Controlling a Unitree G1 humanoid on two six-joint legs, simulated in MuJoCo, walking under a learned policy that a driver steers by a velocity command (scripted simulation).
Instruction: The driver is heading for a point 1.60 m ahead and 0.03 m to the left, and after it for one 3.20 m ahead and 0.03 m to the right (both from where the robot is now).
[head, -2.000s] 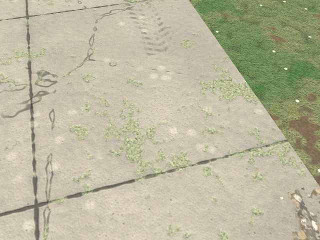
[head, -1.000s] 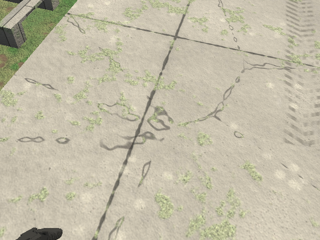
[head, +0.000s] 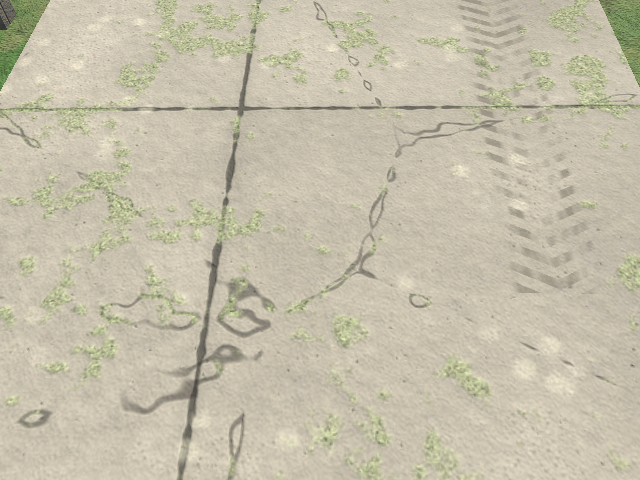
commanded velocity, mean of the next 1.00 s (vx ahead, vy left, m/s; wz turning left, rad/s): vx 0.14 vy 0.00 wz -0.20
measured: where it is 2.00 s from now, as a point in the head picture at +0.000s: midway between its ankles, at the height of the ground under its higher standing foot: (381, 352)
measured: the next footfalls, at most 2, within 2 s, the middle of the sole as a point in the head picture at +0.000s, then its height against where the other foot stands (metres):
left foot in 0.40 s outside the picture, level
left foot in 1.22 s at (316, 469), level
